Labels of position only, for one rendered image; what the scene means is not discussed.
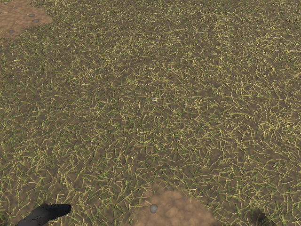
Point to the robot left hand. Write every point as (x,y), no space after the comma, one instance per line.
(42,214)

